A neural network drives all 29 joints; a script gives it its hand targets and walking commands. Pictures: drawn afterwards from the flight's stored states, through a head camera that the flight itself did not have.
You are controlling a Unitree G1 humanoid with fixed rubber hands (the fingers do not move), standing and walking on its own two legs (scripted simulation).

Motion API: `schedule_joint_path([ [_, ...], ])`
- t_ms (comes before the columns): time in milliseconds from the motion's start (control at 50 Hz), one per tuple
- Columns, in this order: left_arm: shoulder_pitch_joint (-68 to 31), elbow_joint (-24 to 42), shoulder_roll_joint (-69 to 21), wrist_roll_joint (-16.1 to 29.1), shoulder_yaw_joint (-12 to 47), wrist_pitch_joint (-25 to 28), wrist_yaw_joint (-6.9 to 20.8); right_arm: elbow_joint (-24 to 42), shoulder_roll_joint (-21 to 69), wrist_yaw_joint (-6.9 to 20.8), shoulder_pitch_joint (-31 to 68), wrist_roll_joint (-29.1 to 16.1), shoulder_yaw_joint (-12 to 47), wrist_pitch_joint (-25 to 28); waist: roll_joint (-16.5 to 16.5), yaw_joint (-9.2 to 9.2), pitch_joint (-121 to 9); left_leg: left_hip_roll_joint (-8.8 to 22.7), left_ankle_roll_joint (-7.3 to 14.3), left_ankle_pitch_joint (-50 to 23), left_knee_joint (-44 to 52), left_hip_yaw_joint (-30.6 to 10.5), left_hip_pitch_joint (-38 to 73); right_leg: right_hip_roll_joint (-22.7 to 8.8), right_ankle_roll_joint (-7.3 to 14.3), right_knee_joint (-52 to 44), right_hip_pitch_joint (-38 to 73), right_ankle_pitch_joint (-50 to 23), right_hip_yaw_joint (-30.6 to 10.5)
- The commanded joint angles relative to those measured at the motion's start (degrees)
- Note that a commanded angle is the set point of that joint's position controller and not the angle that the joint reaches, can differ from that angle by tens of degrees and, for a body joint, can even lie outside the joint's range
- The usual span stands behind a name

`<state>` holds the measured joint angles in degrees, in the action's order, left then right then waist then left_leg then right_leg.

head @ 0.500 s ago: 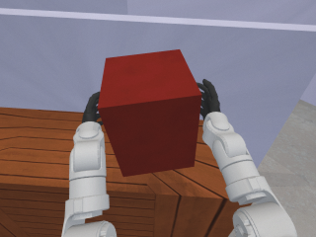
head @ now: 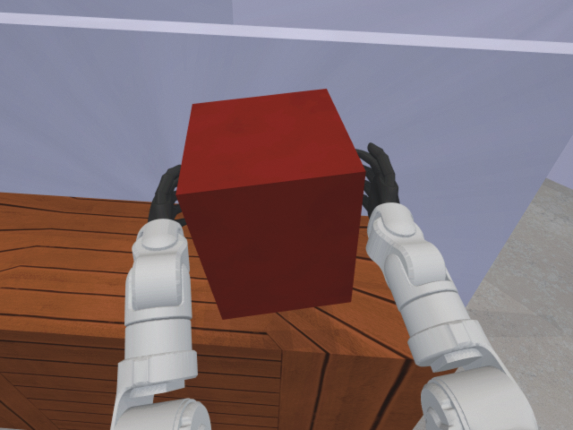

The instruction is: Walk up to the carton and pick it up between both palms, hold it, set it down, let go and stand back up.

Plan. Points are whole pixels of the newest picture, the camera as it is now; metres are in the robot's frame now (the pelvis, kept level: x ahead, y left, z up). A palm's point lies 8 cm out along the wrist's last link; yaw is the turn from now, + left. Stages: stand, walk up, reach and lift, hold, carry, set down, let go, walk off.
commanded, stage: hold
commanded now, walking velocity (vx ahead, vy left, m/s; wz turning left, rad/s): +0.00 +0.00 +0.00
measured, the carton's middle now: (273, 205) +0.41 +0.00 +0.15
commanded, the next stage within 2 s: none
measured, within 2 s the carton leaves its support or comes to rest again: neither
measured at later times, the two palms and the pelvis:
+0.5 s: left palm (166, 222) +0.36 +0.15 +0.17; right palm (382, 201) +0.35 -0.14 +0.19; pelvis +0.00 +0.00 +0.00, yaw +0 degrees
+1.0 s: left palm (164, 224) +0.36 +0.15 +0.17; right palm (380, 202) +0.35 -0.13 +0.19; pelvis +0.00 +0.00 +0.00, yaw +0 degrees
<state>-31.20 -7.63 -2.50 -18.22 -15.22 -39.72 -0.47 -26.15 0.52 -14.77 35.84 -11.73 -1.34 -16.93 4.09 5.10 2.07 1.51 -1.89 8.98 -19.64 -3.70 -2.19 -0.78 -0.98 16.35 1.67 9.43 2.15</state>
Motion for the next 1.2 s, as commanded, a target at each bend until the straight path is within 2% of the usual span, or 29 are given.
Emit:
schedule_joint_path([
  [0, -45.99, 12.61, -32.55, 11.07, 32.05, 6.48, 8.45, 17.31, 32.62, 8.08, 46.50, -4.37, 25.48, 2.82, -6.34, 0.84, -25.99, -4.70, -0.78, -17.73, 0.26, 4.64, 9.98, 4.29, -1.68, -1.08, 2.85, -13.88, 2.91],
  [20, -46.64, 14.74, -32.82, 11.30, 32.62, 6.65, 8.27, 18.50, 32.94, 8.16, 47.00, -4.77, 25.69, 3.02, -7.37, 0.66, -28.09, -4.62, -1.04, -18.61, -0.11, 4.47, 10.19, 4.45, -1.56, -0.69, 3.29, -14.36, 3.09],
  [60, -45.35, 12.56, -32.82, 10.70, 31.75, 6.44, 8.08, 16.92, 32.38, 8.25, 46.35, -4.48, 25.55, 2.78, -6.67, -0.11, -25.13, -4.41, -0.88, -17.48, 0.28, 4.16, 8.88, 4.41, -1.58, -1.06, 2.32, -12.82, 3.23],
  [80, -46.00, 13.10, -32.94, 11.12, 32.48, 6.40, 8.26, 17.47, 32.41, 8.20, 46.11, -4.05, 24.97, 2.83, -7.00, 0.79, -25.28, -4.50, -0.92, -17.15, 0.21, 4.49, 9.14, 4.47, -1.46, -1.07, 2.53, -12.49, 3.30],
  [180, -45.20, 9.86, -32.00, 9.84, 30.90, 5.27, 8.81, 14.51, 31.20, 8.24, 45.53, -3.50, 22.71, 2.22, -7.92, 1.38, -21.67, -4.55, -0.71, -13.25, 1.33, 4.76, 8.21, 3.90, -1.22, -1.93, 1.35, -9.06, 2.74],
  [200, -44.67, 9.60, -32.49, 10.00, 30.96, 5.24, 9.06, 15.05, 31.09, 8.24, 45.32, -3.04, 22.83, 2.47, -6.92, 1.46, -21.38, -4.32, -0.66, -12.87, 1.46, 4.83, 7.99, 4.07, -1.27, -1.94, 1.30, -8.92, 2.82],
  [240, -45.06, 9.04, -31.92, 9.22, 29.35, 5.12, 9.31, 13.90, 31.38, 8.45, 45.91, -2.95, 22.66, 2.16, -6.90, 0.56, -21.00, -4.45, -0.19, -11.68, 2.09, 4.95, 7.51, 3.80, -1.25, -2.07, 1.30, -8.23, 2.80],
  [360, -46.63, 13.45, -33.06, 11.68, 32.90, 6.53, 8.46, 17.61, 32.50, 8.09, 46.36, -4.10, 24.30, 3.07, -7.38, 1.66, -27.80, -4.72, -1.19, -18.56, -0.11, 4.45, 9.91, 4.12, -1.69, -0.92, 3.40, -14.96, 3.24],
  [380, -45.32, 12.66, -32.84, 10.99, 32.00, 6.28, 8.41, 17.83, 32.29, 7.97, 46.82, -4.68, 25.34, 3.00, -7.08, 0.53, -26.97, -4.65, -0.96, -18.68, -0.13, 4.44, 10.16, 4.06, -1.82, -0.76, 3.59, -15.62, 2.82],
  [400, -46.06, 13.85, -32.56, 11.51, 32.62, 6.46, 8.52, 18.06, 32.47, 7.74, 45.89, -4.14, 25.10, 2.82, -6.29, 1.81, -27.36, -4.83, -0.73, -18.24, -0.06, 4.41, 9.93, 3.99, -1.98, -0.90, 4.10, -16.40, 2.85],
  [440, -45.02, 13.02, -31.99, 10.80, 31.54, 6.19, 8.35, 17.56, 32.37, 7.87, 46.11, -4.59, 25.92, 2.47, -6.82, 0.39, -25.92, -4.78, -0.80, -17.92, 0.28, 4.33, 9.15, 4.10, -1.72, -0.69, 3.80, -15.11, 3.00],
  [540, -44.80, 11.66, -32.17, 10.01, 30.61, 5.56, 9.09, 17.09, 32.43, 7.93, 45.93, -3.77, 25.00, 2.50, -5.19, 0.47, -23.71, -4.69, -0.07, -14.35, 1.24, 4.86, 7.98, 3.74, -1.89, -1.41, 3.06, -12.71, 2.89],
  [560, -45.09, 10.39, -31.27, 9.37, 29.46, 5.38, 9.15, 14.43, 31.90, 7.98, 45.19, -3.53, 24.53, 2.03, -5.30, 0.05, -21.75, -4.56, 0.01, -13.50, 1.67, 4.90, 7.79, 3.61, -1.86, -1.62, 2.51, -11.07, 2.76],
  [580, -45.56, 11.81, -31.93, 9.82, 30.13, 5.59, 9.33, 15.38, 32.45, 8.01, 45.33, -3.35, 24.31, 2.36, -5.15, 0.92, -23.33, -4.68, 0.07, -14.05, 1.62, 4.81, 7.98, 3.68, -1.79, -1.35, 3.28, -12.19, 2.81],
  [600, -45.30, 11.23, -31.82, 9.56, 29.70, 5.68, 9.46, 14.95, 32.48, 7.98, 45.43, -3.54, 24.82, 2.20, -5.32, 0.30, -22.41, -4.61, -0.19, -14.82, 1.38, 5.13, 8.53, 3.86, -1.85, -1.40, 3.42, -12.38, 2.73],
  [640, -44.57, 12.05, -31.67, 9.60, 30.28, 5.84, 9.50, 16.23, 32.44, 7.80, 45.06, -3.85, 24.89, 2.60, -5.96, 1.06, -24.22, -4.99, -0.47, -16.06, 0.91, 5.05, 9.10, 3.82, -1.92, -1.14, 4.13, -15.10, 2.86],
  [740, -45.11, 13.58, -32.98, 10.93, 32.32, 6.02, 8.90, 18.29, 31.94, 7.80, 46.18, -4.36, 25.74, 3.09, -7.21, 0.75, -26.03, -4.63, -1.06, -18.95, 0.03, 4.63, 10.13, 4.35, -1.60, -0.95, 3.31, -14.82, 3.18],
  [760, -45.27, 13.98, -32.32, 10.81, 32.61, 6.10, 8.78, 17.76, 32.15, 7.80, 45.29, -4.13, 25.40, 2.85, -6.55, 1.46, -25.60, -4.68, -0.92, -18.25, 0.27, 4.44, 9.90, 4.24, -1.67, -1.00, 3.33, -14.78, 3.27],
  [800, -44.34, 12.19, -32.12, 10.18, 31.69, 5.86, 8.86, 17.52, 31.68, 7.97, 45.62, -3.91, 25.08, 2.82, -6.93, 0.71, -23.84, -4.64, -0.78, -16.40, 0.94, 4.43, 9.08, 4.16, -1.44, -1.26, 2.81, -12.60, 3.14],
  [820, -44.83, 13.41, -32.57, 10.56, 32.43, 5.93, 8.91, 17.39, 31.97, 7.93, 45.05, -3.80, 24.65, 2.82, -7.02, 1.76, -24.65, -4.61, -0.86, -16.14, 0.79, 4.37, 9.31, 4.23, -1.46, -1.37, 2.79, -12.72, 3.29],
  [860, -46.06, 14.44, -32.48, 10.97, 32.82, 5.83, 8.84, 17.29, 31.88, 8.05, 44.81, -3.87, 24.74, 2.66, -7.73, 1.54, -25.21, -4.72, -1.02, -16.93, 0.50, 4.75, 9.75, 4.14, -1.39, -1.20, 2.59, -12.94, 3.24],
  [880, -44.08, 12.24, -31.99, 10.34, 31.76, 5.57, 8.77, 17.36, 31.56, 8.16, 45.20, -4.14, 24.73, 2.74, -6.82, 0.43, -23.77, -4.66, -0.73, -15.88, 0.90, 4.44, 8.74, 3.97, -1.60, -1.19, 2.07, -12.21, 2.98],
  [960, -43.97, 11.07, -32.22, 10.04, 30.89, 5.34, 8.97, 17.03, 31.56, 7.98, 45.80, -3.79, 24.60, 2.79, -7.03, 0.69, -23.40, -4.57, -0.49, -14.89, 1.09, 4.68, 8.36, 3.81, -1.41, -1.11, 2.22, -12.24, 2.82],
  [980, -45.48, 11.11, -32.26, 10.04, 31.11, 5.48, 9.19, 15.12, 31.67, 8.00, 45.32, -3.30, 23.79, 2.62, -6.58, 1.79, -22.46, -4.59, -0.44, -13.61, 1.58, 4.76, 8.64, 3.69, -1.64, -1.53, 2.22, -10.81, 2.95],
  [1000, -44.74, 12.08, -32.49, 10.06, 31.06, 5.50, 9.17, 16.69, 31.90, 8.16, 45.56, -3.76, 24.45, 2.96, -6.49, 0.53, -23.03, -4.70, -0.34, -14.66, 1.31, 4.93, 8.41, 3.84, -1.61, -1.40, 2.36, -11.34, 2.54],
  [1040, -46.72, 12.52, -32.60, 10.86, 32.53, 5.92, 9.00, 17.08, 31.86, 8.12, 46.44, -3.56, 23.89, 3.22, -7.26, 1.91, -25.21, -4.80, -0.65, -14.66, 0.83, 4.93, 9.06, 3.80, -1.54, -1.14, 2.13, -11.47, 2.93],
  [1060, -45.60, 12.01, -32.72, 10.34, 31.90, 5.76, 8.80, 16.98, 31.67, 8.32, 47.11, -3.83, 24.27, 3.18, -8.44, 0.76, -24.90, -4.58, -0.91, -15.63, 0.81, 4.68, 9.46, 4.03, -1.21, -1.14, 2.02, -11.18, 3.06],
  [1140, -44.79, 11.77, -32.15, 10.37, 31.21, 5.99, 8.40, 17.03, 31.92, 8.39, 46.56, -4.13, 25.14, 2.93, -6.10, 0.18, -26.09, -4.50, -0.50, -16.46, 0.54, 4.39, 9.66, 4.13, -1.59, -1.22, 2.83, -12.63, 3.03],
  [1180, -44.31, 12.18, -32.35, 10.23, 31.12, 5.78, 8.33, 16.96, 31.82, 8.36, 45.77, -4.22, 25.09, 2.91, -6.57, 0.06, -24.77, -4.64, -0.36, -16.13, 0.69, 4.52, 8.92, 3.86, -1.64, -1.17, 2.69, -12.99, 2.79],
])
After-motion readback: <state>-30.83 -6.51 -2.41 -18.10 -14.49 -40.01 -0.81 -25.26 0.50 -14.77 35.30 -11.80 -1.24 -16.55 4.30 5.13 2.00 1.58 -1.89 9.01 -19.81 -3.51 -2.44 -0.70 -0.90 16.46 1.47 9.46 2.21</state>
